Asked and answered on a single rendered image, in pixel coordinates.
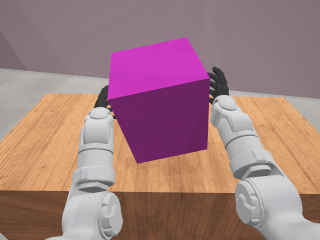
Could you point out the robot left forearm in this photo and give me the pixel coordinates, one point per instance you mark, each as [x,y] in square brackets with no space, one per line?
[94,171]

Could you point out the right robot upper arm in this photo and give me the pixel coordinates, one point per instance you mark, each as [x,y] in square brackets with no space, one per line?
[273,207]

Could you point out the pedestal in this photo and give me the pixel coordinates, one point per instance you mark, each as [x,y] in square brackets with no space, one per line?
[184,197]

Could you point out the right robot hand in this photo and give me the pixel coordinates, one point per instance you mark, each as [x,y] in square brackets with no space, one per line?
[220,85]

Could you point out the carton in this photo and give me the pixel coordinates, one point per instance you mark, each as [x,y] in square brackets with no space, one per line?
[159,94]

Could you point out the left robot hand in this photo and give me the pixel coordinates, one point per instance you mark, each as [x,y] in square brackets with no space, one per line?
[102,100]

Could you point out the robot right forearm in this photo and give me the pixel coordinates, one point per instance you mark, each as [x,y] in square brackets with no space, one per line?
[248,158]

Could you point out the left robot upper arm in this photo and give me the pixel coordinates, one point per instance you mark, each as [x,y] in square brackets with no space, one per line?
[92,216]

